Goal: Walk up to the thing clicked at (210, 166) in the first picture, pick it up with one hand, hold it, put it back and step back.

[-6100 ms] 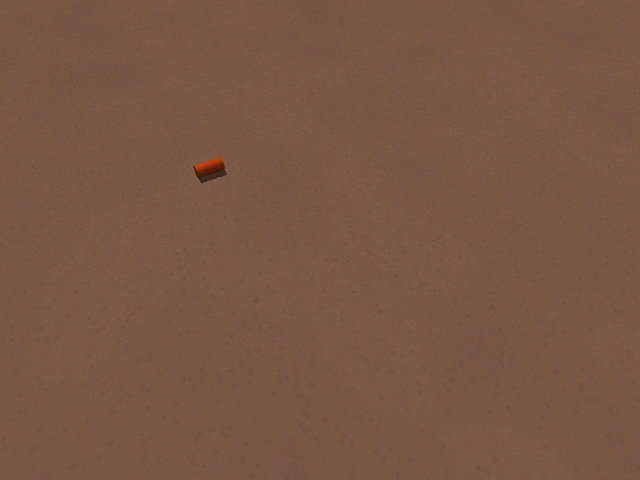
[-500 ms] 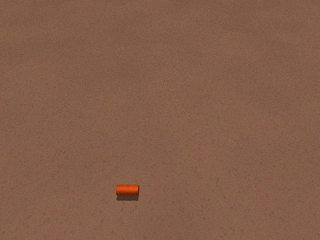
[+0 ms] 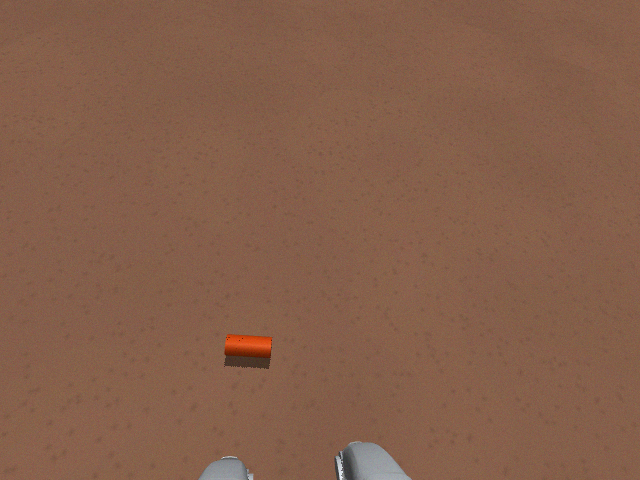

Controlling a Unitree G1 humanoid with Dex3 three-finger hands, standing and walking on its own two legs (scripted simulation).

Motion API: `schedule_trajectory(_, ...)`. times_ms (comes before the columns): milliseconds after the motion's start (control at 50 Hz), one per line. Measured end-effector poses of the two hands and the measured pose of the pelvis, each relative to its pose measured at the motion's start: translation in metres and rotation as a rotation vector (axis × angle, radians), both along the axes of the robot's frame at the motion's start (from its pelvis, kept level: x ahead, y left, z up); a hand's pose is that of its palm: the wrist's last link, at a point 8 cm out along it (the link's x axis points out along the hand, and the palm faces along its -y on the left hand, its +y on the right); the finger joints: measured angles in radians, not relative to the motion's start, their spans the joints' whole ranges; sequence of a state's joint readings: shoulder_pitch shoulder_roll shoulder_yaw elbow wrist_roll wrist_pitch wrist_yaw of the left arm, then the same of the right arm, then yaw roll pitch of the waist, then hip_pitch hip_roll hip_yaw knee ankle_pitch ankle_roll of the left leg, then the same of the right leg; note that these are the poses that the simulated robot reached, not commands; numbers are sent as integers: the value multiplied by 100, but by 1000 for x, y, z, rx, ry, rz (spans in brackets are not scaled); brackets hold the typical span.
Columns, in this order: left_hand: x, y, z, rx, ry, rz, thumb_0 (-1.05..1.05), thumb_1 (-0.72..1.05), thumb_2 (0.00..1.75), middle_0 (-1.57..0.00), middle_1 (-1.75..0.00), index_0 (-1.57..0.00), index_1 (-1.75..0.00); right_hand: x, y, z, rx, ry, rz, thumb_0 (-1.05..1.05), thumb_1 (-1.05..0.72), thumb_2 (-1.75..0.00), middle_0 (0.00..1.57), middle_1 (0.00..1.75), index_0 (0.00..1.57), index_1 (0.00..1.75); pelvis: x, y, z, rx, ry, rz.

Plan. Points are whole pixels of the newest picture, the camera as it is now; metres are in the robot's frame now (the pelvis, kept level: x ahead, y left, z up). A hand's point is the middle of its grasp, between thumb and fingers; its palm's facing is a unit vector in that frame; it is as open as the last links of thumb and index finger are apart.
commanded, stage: walk up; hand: left
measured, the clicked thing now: (248, 346) +0.52 +0.14 -0.73
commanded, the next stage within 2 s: none
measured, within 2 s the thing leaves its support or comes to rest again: neither
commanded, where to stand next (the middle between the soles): +0.08 -0.03 m, yaw +0 degrees
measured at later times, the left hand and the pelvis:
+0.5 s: hand out of the picture +0.08 +0.19 -0.15, palm faces -0.10 -0.92 -0.38, open 7.4 cm; pelvis -0.02 -0.06 -0.02, yaw -4 degrees
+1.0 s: hand out of the picture +0.08 +0.28 -0.18, palm faces -0.05 -0.92 -0.39, open 7.4 cm; pelvis -0.01 -0.02 -0.02, yaw -2 degrees
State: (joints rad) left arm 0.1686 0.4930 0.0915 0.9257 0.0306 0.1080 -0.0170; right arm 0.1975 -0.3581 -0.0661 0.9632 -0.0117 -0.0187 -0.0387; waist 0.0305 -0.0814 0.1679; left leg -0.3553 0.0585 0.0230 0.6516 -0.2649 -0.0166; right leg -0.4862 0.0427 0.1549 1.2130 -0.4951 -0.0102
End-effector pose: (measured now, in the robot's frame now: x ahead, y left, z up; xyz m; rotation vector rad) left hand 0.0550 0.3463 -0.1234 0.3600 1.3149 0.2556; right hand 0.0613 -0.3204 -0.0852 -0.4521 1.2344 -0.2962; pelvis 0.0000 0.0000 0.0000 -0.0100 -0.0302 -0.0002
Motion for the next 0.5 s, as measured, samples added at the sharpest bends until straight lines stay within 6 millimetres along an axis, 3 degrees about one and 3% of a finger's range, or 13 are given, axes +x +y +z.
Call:
schedule_trajectory(100, 21, -11, -11, -49, -32, -77, 0, 91, 89, -20, -30, -19, -30, -13, -16, 15, -84, -51, -18, 1, -90, -90, 21, 30, 21, 30, -4, -4, -5, 8, 2, -48)
schedule_trajectory(220, 49, -45, -18, -88, -88, -153, 0, 91, 89, -20, -30, -20, -30, -45, -59, 26, -158, -80, -33, 0, -90, -90, 21, 30, 21, 30, -13, -22, -14, 11, -7, -92)
schedule_trajectory(280, 57, -69, -17, -91, -121, -177, 0, 91, 89, -20, -30, -20, -30, -59, -84, 17, -154, -67, -45, 1, -90, -90, 21, 30, 21, 30, -18, -38, -21, 8, -6, -97)
schedule_trajectory(340, 53, -90, -17, -72, -158, -182, 0, 91, 89, -20, -30, -20, -30, -68, -107, -4, -134, -49, -56, 1, -90, -90, 21, 30, 21, 30, -23, -56, -32, -12, -7, -88)
schedule_trajectory(420, 35, -112, -7, -65, -147, -171, 0, 90, 89, -20, -30, -20, -30, -67, -106, -23, -64, -34, -96, 1, -90, -90, 20, 30, 20, 30, -23, -64, -26, -6, -11, -88)
schedule_trajectory(500, 23, -113, 7, -33, -155, -156, 0, 90, 89, -21, -30, -20, -30, -59, -86, -37, 40, -8, -61, 1, -90, -90, 20, 30, 20, 30, -16, -63, -19, -6, -4, -72)
